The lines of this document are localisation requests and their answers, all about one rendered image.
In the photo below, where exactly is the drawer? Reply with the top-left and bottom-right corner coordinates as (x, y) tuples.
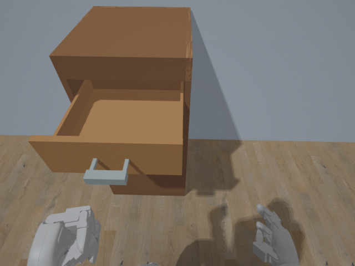
(28, 80), (184, 175)

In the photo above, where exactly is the handle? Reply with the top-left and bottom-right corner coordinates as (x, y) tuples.
(83, 158), (130, 185)

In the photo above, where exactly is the cabinet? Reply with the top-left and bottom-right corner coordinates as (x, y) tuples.
(49, 6), (193, 196)

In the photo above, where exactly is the right robot hand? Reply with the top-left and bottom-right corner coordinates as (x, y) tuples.
(253, 204), (300, 266)

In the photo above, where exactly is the left robot hand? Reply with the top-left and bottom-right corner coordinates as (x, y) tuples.
(27, 206), (101, 266)

